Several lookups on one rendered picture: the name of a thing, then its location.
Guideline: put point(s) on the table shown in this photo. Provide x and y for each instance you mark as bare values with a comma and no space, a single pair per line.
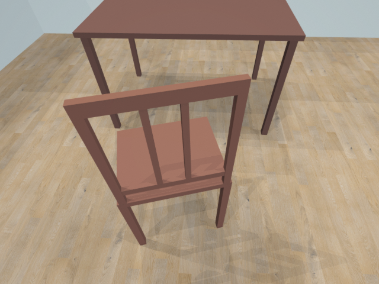
262,20

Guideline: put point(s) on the chair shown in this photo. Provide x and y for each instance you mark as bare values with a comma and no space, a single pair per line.
157,162

